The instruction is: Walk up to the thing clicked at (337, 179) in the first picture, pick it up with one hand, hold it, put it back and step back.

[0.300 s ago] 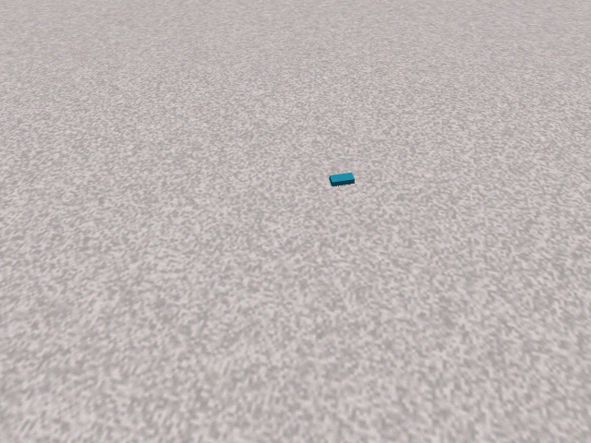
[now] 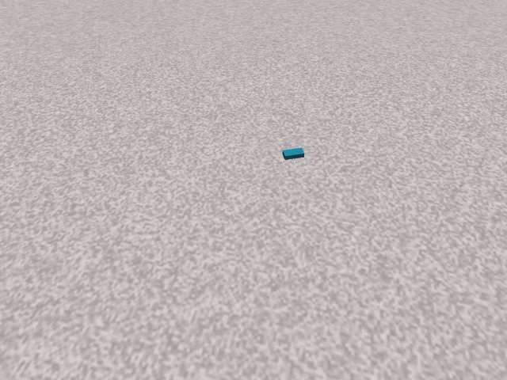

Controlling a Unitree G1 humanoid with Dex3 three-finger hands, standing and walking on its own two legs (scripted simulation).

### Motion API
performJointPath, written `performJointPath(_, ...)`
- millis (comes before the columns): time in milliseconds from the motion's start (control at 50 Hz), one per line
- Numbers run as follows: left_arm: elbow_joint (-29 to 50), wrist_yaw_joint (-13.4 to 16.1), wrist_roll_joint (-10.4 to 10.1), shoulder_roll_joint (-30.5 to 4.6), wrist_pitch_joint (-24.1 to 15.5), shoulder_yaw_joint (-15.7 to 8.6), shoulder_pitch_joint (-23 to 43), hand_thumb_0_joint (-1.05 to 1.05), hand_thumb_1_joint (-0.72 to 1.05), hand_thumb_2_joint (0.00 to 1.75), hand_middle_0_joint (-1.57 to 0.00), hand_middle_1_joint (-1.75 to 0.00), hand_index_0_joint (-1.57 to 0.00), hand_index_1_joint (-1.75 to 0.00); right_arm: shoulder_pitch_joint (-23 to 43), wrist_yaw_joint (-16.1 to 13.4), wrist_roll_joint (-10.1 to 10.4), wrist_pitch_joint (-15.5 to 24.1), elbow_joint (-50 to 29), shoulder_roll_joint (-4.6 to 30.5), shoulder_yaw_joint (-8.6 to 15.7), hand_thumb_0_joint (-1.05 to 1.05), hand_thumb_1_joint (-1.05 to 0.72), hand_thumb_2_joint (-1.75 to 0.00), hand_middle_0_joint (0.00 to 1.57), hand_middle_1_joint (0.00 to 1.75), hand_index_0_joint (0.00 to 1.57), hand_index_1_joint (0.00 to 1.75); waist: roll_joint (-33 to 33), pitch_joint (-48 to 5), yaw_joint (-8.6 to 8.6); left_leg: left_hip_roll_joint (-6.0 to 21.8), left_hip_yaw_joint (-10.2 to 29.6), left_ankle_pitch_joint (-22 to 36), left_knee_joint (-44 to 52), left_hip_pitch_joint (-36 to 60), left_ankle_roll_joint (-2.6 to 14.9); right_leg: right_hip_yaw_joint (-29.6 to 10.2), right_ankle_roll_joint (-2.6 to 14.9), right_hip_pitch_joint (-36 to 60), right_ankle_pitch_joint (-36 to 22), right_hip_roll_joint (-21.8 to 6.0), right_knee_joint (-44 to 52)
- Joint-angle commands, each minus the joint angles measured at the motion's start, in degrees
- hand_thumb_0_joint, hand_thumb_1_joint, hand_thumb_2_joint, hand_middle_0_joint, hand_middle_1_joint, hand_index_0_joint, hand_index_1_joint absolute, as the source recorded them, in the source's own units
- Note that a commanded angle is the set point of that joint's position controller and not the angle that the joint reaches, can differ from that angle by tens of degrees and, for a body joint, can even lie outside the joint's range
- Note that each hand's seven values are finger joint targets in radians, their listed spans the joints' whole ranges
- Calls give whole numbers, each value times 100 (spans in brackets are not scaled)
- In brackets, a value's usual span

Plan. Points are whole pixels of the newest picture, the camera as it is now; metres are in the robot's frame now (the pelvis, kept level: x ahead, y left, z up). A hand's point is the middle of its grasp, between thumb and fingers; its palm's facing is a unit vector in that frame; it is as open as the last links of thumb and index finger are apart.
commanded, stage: stand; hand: left
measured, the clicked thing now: (293, 153) +1.39 -0.22 -0.77
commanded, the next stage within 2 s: walk up in 0.82 s
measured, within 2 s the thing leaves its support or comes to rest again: neither
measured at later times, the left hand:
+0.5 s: hand out of the picture +0.08 +0.25 -0.16, palm faces -0.03 -0.95 -0.32, open 7.4 cm
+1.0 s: hand out of the picture +0.11 +0.27 -0.15, palm faces -0.01 -0.94 -0.33, open 7.4 cm
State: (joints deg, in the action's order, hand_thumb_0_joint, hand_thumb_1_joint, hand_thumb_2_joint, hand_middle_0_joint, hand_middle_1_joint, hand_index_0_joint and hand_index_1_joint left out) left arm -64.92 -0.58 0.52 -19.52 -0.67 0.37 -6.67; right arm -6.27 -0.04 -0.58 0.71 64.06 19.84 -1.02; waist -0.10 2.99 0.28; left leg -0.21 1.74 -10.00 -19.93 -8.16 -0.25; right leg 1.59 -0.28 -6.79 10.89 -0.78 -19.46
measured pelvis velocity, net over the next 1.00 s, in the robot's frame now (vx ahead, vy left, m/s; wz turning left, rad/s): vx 0.02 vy -0.02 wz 0.01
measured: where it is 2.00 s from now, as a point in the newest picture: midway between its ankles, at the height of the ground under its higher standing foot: (319, 320)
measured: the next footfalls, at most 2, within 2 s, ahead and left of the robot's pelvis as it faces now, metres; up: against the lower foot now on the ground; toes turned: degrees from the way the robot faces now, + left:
right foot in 1.18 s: +0.22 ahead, -0.26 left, +0.00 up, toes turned -3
left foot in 1.58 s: +0.38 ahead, -0.04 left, +0.00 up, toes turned +10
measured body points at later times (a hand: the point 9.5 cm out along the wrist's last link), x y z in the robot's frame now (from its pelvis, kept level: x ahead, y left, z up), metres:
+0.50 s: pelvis +0.01 +0.00 +0.00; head +0.02 +0.01 +0.45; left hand +0.08 +0.30 -0.14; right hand +0.08 -0.29 -0.13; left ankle +0.01 +0.12 -0.75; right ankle +0.00 -0.12 -0.75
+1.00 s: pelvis +0.02 -0.02 +0.00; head +0.04 +0.00 +0.45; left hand +0.11 +0.31 -0.13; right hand +0.05 -0.35 -0.11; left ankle +0.01 +0.12 -0.75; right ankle +0.04 -0.17 -0.70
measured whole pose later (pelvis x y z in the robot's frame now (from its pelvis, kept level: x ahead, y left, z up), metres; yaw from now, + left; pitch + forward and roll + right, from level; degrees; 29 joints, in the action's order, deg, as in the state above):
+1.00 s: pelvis +0.02 -0.02 +0.00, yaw +1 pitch -1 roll +1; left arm -58.0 -5.9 3.4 -25.6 1.7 -6.5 -8.7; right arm -16.4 0.3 -1.9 4.4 59.7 21.1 3.7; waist 3.6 1.8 -0.5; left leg 0.1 2.7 -13.5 -21.2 -7.6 1.4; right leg -3.0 1.4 -24.1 22.8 -2.7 -50.6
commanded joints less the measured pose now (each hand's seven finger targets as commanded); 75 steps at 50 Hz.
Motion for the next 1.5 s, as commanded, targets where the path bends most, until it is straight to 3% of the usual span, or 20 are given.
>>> performJointPath(0, 340, 105, 7, -1207, -126, -228, 156, 0, 90, 90, -20, -30, -20, -30, 239, -59, 24, 129, -308, 1204, 248, 0, -90, -90, 20, 30, 20, 30, -20, -465, 17, 695, 537, 823, 275, 66, 187, -553, 171, 164, -670, -700, 311)
performJointPath(500, 377, 108, 16, -1237, -118, -271, 192, 0, 90, 90, -20, -30, -20, -30, 225, -73, 24, 137, -360, 1222, 270, 0, -90, -90, 20, 30, 20, 30, -27, -542, 16, 742, 506, 1101, 325, 212, 196, -538, 160, 350, -926, -715, 328)
performJointPath(780, 368, 108, 14, -1237, -107, -262, 167, 0, 90, 90, -20, -30, -20, -30, 190, -63, 12, 117, -333, 1197, 256, 0, -90, -90, 20, 30, 20, 30, -52, -328, -12, 712, 540, 616, 458, 38, 187, -553, 150, 228, -493, -694, 406)
performJointPath(800, 872, -155, 248, -1902, -85, -847, 162, 0, 90, 90, -20, -30, -20, -30, -764, -28, -28, 273, -485, 1942, 738, 0, -90, -90, 20, 30, 20, 30, 449, -834, -176, 784, 968, -2048, 152, 405, 674, -260, 318, -201, 2001, -306, -489)
performJointPath(820, 994, -256, 315, -1754, -14, -829, 525, 0, 90, 90, -20, -30, -20, -30, -1147, -22, -91, 326, -338, 2204, 885, 0, -90, -90, 20, 30, 20, 30, -134, -351, -417, 1279, 1861, -3292, 577, 795, 927, -92, 287, -1739, 2452, -134, -1489)
performJointPath(840, 1178, -319, 366, -1652, 58, -867, 834, 0, 90, 90, -20, -30, -20, -30, -1307, -50, -115, 356, -341, 2432, 1030, 0, -90, -90, 20, 30, 20, 30, -633, 126, -555, 1976, 2880, -4003, 1062, 948, 1232, -193, 158, -2970, 1958, -150, -2781)
performJointPath(880, 1388, -408, 366, -1551, 50, -860, 745, 0, 90, 90, -20, -30, -20, -30, -1063, -87, -101, 454, -635, 2347, 1044, 0, -90, -90, 20, 30, 20, 30, -315, 270, -382, 2344, 3215, -3506, 1199, 812, 1461, -887, 205, -3548, 1536, -514, -3406)
performJointPath(900, 1353, -455, 318, -1562, 39, -899, 562, 0, 90, 90, -20, -30, -20, -30, -940, -114, -96, 514, -701, 2195, 1016, 0, -90, -90, 20, 30, 20, 30, -203, 87, -188, 2177, 2961, -3196, 1173, 840, 1338, -1095, 226, -3436, 1332, -643, -3607)
performJointPath(960, 1458, -594, 264, -1520, 50, -935, 322, 0, 90, 90, -20, -30, -20, -30, -778, -73, -129, 548, -981, 1969, 964, 0, -90, -90, 20, 30, 20, 30, -625, -150, -90, 1580, 1873, -2297, 917, 908, 1148, -799, 97, -3138, 1150, -587, -3156)
performJointPath(1060, 1698, -720, 227, -1542, 84, -965, 585, 0, 90, 90, -20, -30, -20, -30, -621, -29, -177, 566, -1198, 2216, 1047, 0, -90, -90, 20, 30, 20, 30, -1203, 278, -67, 1329, 1062, -2267, 953, -653, 1012, -349, 21, -1824, 900, -591, -2153)
performJointPath(1100, 1520, -694, 198, -1577, 49, -1008, 42, 0, 90, 90, -20, -30, -20, -30, -341, -11, -192, 540, -1276, 2202, 1049, 0, -90, -90, 20, 30, 20, 30, -1192, 117, 221, 1200, 712, -2052, 576, -1129, 898, -54, 30, -874, 612, -476, -1836)
performJointPath(1140, 1179, -619, 196, -1643, 2, -1087, -879, 0, 90, 90, -20, -30, -20, -30, -101, -41, -218, 480, -1327, 2009, 993, 0, -90, -90, 20, 30, 20, 30, -633, -118, 704, 925, 247, -2250, -548, -1930, 747, 354, 46, 561, 248, -238, -1438)
performJointPath(1160, 975, -542, 235, -1951, -54, -1216, -1627, 0, 90, 90, -20, -30, -20, -30, -234, -66, -255, 463, -1361, 1690, 882, 0, -90, -90, 20, 30, 20, 30, 416, -443, 1059, 571, -45, -2113, -2117, -2601, 611, 228, 110, 1637, 719, -120, -1307)
performJointPath(1180, 864, -449, 310, -2417, -105, -1376, -2306, 0, 90, 90, -20, -30, -20, -30, -582, -77, -221, 475, -1384, 1114, 677, 0, -90, -90, 20, 30, 20, 30, 2229, -481, 1329, -216, -367, -2729, -4211, -3446, 461, -1271, 223, 1793, 2532, -896, -312)
performJointPath(1200, 1260, -407, 332, -2630, -129, -1345, -1722, 0, 90, 90, -20, -30, -20, -30, -781, -76, -48, 449, -1487, 1221, 674, 0, -90, -90, 20, 30, 20, 30, 2256, -363, 958, -445, -71, -2406, -5151, -3787, 293, -3497, 678, 1138, 4483, -2036, 1149)
performJointPath(1220, 1542, -410, 221, -2739, -123, -1287, -895, 0, 90, 90, -20, -30, -20, -30, -947, -91, -78, 436, -1389, 1771, 823, 0, -90, -90, 20, 30, 20, 30, 1685, -1, 539, 17, 268, -2081, -5358, -3358, 331, -4264, 1143, 226, 4981, -2389, 1607)
performJointPath(1240, 1746, -405, 165, -2654, -153, -1229, -457, 0, 90, 90, -20, -30, -20, -30, -817, -61, -44, 457, -1313, 1936, 847, 0, -90, -90, 20, 30, 20, 30, 1323, 426, 388, 393, 353, -1753, -5274, -3251, 339, -3915, 1289, -439, 4519, -2292, 1544)
performJointPath(1300, 1757, -359, 97, -2052, -219, -1066, -178, 0, 90, 90, -20, -30, -20, -30, -1502, 60, 85, 451, -950, 1849, 835, 0, -90, -90, 20, 30, 20, 30, 1161, 363, -17, 572, 226, -1070, -4459, -2324, 336, -1771, 955, -945, 2920, -1381, 877)
performJointPath(1380, 1867, -363, 127, -1912, -252, -993, -453, 0, 90, 90, -20, -30, -20, -30, -1114, 179, 25, 428, -1257, 1705, 829, 0, -90, -90, 20, 30, 20, 30, 899, 403, 146, 507, -24, -1084, -3187, -2271, 163, -1249, 1298, -825, 2217, -1352, 926)
performJointPath(1480, 2104, -428, 152, -1924, -236, -958, -622, 0, 90, 90, -20, -30, -20, -30, -779, 184, 6, 510, -1603, 1611, 837, 0, -90, -90, 20, 30, 20, 30, 408, 218, 232, 500, -428, -488, -1822, -1580, 124, -852, 1269, -707, 1685, -1396, 626)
